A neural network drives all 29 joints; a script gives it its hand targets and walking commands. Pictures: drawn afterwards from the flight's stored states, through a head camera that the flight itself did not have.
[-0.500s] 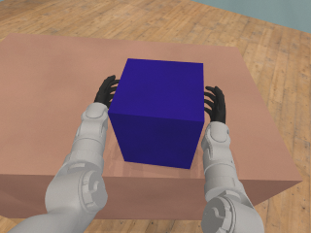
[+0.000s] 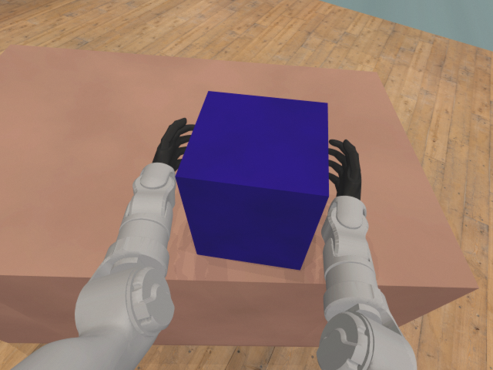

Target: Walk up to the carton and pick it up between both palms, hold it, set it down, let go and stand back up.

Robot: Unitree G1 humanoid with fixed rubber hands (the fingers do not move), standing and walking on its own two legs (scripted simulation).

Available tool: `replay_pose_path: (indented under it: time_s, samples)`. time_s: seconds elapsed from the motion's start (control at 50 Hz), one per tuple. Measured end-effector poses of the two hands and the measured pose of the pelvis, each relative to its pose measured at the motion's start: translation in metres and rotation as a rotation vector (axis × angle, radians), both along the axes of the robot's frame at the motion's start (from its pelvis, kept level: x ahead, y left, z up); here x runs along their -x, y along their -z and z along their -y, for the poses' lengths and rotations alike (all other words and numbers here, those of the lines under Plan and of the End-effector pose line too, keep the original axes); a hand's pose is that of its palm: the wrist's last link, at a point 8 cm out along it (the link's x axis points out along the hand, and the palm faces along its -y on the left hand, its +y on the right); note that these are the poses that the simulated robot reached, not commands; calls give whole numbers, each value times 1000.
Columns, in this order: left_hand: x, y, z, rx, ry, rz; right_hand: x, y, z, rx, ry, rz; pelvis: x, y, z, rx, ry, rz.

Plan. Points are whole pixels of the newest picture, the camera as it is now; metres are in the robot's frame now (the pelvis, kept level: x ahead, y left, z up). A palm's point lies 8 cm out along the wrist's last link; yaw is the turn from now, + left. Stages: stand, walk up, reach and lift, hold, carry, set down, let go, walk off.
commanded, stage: set down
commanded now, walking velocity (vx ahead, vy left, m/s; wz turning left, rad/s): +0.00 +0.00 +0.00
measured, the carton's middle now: (256, 185) +0.44 -0.02 +0.02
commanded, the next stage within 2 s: none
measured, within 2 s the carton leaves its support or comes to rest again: rests again in 1.26 s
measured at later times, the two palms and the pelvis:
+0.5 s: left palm (174, 165) +0.43 +0.12 +0.08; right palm (350, 198) +0.38 -0.17 +0.07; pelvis +0.00 +0.00 +0.00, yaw -1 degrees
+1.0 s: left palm (174, 165) +0.43 +0.12 +0.08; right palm (350, 200) +0.38 -0.17 +0.07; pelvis -0.01 +0.00 +0.00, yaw -1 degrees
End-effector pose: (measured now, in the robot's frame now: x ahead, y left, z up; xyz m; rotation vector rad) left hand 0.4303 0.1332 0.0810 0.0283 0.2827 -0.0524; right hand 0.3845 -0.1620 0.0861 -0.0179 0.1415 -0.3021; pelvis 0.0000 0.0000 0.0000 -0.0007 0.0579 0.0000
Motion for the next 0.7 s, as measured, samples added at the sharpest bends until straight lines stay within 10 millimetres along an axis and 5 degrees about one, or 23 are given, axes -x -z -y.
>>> replay_pose_path:
  time_s: [0.7]
  samples:
    - [-1,5,12,16,5,38,8,15,10,28,22,-8,4,0,3,-4,20,-10]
